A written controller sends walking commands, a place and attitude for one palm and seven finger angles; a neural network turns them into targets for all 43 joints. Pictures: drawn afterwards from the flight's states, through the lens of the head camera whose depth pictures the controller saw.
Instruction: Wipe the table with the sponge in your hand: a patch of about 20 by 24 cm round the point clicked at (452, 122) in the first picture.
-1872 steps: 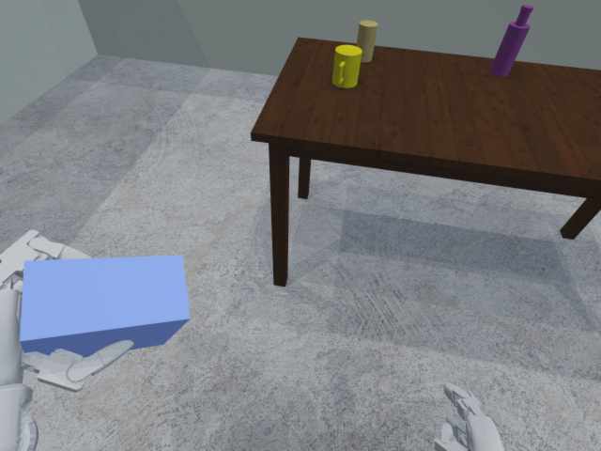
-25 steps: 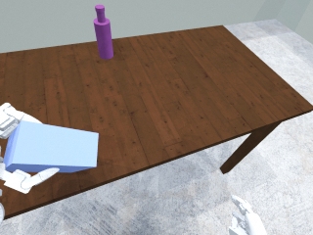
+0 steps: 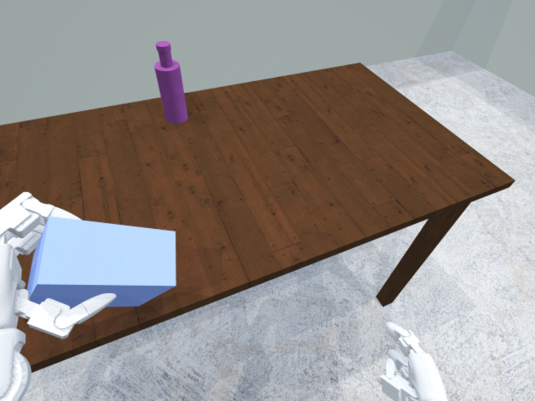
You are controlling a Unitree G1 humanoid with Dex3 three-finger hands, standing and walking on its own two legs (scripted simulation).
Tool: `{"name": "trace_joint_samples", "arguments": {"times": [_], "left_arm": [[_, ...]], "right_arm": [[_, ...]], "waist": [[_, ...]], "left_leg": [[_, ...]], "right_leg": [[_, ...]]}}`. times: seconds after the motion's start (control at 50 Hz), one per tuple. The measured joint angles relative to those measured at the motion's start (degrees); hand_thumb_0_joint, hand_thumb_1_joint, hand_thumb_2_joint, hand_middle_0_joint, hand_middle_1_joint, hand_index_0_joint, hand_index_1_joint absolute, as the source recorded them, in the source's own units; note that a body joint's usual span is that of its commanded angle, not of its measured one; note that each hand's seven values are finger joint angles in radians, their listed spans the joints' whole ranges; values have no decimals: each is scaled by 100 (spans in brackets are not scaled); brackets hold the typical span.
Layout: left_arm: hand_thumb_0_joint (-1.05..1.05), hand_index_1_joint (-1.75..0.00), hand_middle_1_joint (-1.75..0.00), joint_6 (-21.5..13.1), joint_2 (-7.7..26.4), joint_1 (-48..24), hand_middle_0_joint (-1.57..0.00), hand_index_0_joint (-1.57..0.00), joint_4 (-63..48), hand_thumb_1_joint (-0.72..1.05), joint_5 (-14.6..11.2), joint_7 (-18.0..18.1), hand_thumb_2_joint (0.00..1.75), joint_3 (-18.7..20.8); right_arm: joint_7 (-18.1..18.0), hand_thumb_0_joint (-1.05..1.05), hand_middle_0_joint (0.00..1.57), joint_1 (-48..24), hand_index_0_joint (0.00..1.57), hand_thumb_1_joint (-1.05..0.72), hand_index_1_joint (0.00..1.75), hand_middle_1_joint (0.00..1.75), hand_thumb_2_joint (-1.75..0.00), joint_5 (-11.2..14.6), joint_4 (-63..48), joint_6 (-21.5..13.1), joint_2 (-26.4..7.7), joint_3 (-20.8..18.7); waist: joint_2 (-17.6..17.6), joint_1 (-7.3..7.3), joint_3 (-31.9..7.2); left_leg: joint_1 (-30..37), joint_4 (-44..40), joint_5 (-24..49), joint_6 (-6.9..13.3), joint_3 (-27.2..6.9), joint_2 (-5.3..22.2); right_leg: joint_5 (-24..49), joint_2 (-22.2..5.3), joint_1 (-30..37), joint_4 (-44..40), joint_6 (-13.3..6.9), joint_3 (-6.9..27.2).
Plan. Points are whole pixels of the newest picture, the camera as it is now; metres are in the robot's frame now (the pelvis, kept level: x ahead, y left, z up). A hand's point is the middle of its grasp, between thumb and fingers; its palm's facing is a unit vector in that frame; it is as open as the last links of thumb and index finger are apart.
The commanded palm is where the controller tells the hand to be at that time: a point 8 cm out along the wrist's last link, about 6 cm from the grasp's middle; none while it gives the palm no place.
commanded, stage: come to a stop and stand still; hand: left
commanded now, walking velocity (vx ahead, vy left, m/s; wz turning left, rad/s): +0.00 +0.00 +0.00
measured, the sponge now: (121, 269) +0.24 +0.20 +0.12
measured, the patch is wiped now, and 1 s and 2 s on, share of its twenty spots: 1.00 1.00 1.00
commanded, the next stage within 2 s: look again from close up in 0.90 s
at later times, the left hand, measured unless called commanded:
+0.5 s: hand (47, 261) +0.22 +0.27 +0.15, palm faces +0.41 -0.83 -0.38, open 10.6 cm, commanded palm +0.17 +0.29 +0.18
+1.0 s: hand (56, 236) +0.25 +0.27 +0.16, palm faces +0.39 -0.85 -0.36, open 10.6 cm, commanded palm +0.19 +0.30 +0.18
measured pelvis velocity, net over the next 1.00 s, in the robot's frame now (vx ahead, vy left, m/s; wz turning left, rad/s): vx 0.03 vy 0.02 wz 0.01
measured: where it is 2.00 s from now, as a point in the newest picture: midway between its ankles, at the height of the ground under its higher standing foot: outside the picture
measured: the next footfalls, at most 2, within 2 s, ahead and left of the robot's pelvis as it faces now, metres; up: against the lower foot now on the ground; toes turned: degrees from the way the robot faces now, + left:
none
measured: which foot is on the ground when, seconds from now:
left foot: down 0.00-1.00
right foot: down 0.00-1.00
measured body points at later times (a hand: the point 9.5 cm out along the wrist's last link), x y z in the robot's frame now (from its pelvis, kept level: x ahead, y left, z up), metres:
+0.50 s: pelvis +0.01 +0.01 +0.00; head +0.02 +0.03 +0.45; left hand +0.20 +0.31 +0.17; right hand +0.16 -0.20 -0.08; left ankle +0.03 +0.09 -0.74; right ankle +0.05 -0.11 -0.74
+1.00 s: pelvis +0.03 +0.02 +0.00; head +0.07 +0.05 +0.45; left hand +0.23 +0.32 +0.18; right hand +0.23 -0.19 -0.06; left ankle +0.03 +0.09 -0.74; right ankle +0.05 -0.11 -0.74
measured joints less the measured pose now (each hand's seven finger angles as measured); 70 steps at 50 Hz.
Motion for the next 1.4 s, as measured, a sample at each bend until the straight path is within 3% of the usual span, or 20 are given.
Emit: {"name": "trace_joint_samples", "arguments": {"times": [0.1, 0.14, 0.18, 0.24, 0.34, 0.4, 0.54, 0.76, 0.98, 1.4], "left_arm": [[0, -131, -135, -21, 10, 81, -69, -73, 52, -56, 7, 14, 100, 21], [0, -130, -135, -242, 484, -597, -70, -73, 415, -56, 312, -250, 100, 199], [0, -130, -135, -539, 723, -1109, -70, -73, 963, -56, 162, -297, 100, 451], [0, -131, -135, -585, 456, -875, -69, -73, 951, -56, -26, -174, 100, 559], [0, -131, -136, -739, 72, 56, -69, -73, 436, -56, 46, -231, 100, 3], [0, -131, -135, -769, 105, 155, -70, -73, 429, -56, 103, -291, 100, -78], [0, -131, -135, -708, 11, -368, -70, -73, 500, -56, 114, -167, 100, 163], [0, -131, -135, -584, 82, -108, -70, -73, 126, -56, 41, -208, 100, 69], [0, -131, -135, -410, 111, -17, -70, -73, -156, -56, 1, -131, 100, 102], [0, -131, -135, -328, 41, 83, -70, -73, 58, -56, 15, -91, 100, 12]], "right_arm": [[-33, 2, 20, 143, 20, -91, 30, 30, -90, 17, 79, 45, -106, -86], [-70, 1, 20, 292, 20, -91, 30, 30, -90, -43, 116, -104, -94, -167], [1, 1, 20, 278, 20, -91, 30, 30, -90, -5, 226, -150, -76, -170], [146, 2, 20, 299, 20, -91, 30, 30, -90, 47, 157, -231, -106, -211], [127, 2, 20, 444, 20, -91, 30, 30, -90, 90, 167, -322, -40, -208], [69, 2, 20, 488, 20, -91, 30, 30, -90, 70, 271, -330, 84, -143], [93, 2, 20, 325, 20, -91, 30, 30, -90, 9, 365, -448, 185, -41], [130, 2, 20, -179, 20, -91, 30, 30, -90, 2, 64, -267, 158, -105], [44, 1, 20, -176, 20, -91, 30, 30, -90, 24, -2, -94, 95, -155], [-28, 2, 20, 39, 20, -91, 30, 30, -90, 19, 143, -21, 87, -137]], "waist": [[19, -55, -47], [-28, 100, 30], [-75, 195, 100], [14, 92, 144], [80, -4, 100], [16, 51, 96], [-64, 200, 154], [-110, 57, 128], [-153, 124, 267], [0, 51, 169]], "left_leg": [[22, -8, 6, 0, 20, 13], [-126, 119, 3, -6, -47, 29], [-151, 114, 43, -17, -8, 39], [-71, 40, 58, 27, 125, 1], [3, -6, 13, 120, 204, -123], [16, 27, -34, 124, 153, -133], [97, 18, -113, 122, 67, -122], [211, -81, -223, 136, 71, -120], [252, -121, -232, 152, 34, -163], [229, -244, -83, 108, 17, -114]], "right_leg": [[23, 13, 22, -26, 0, 20], [30, 24, -66, 27, 3, -50], [66, 34, -123, 47, -32, -14], [81, -1, -134, 85, 6, 119], [-73, -120, -167, 261, 111, 205], [-129, -131, -126, 273, 118, 157], [-166, -119, 34, 145, 115, 76], [-222, -111, 186, -45, 159, 88], [-256, -153, 238, -71, 186, 53], [-96, -102, 228, -221, 127, 34]]}}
